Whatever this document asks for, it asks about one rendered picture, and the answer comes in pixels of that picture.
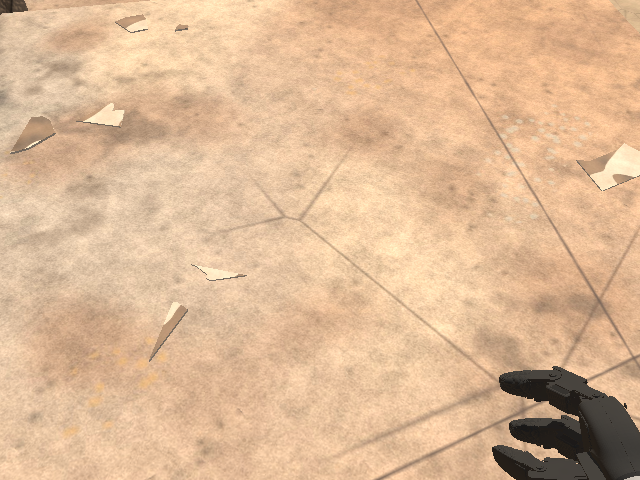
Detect right robot hand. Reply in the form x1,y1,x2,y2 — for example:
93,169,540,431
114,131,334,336
492,366,640,480

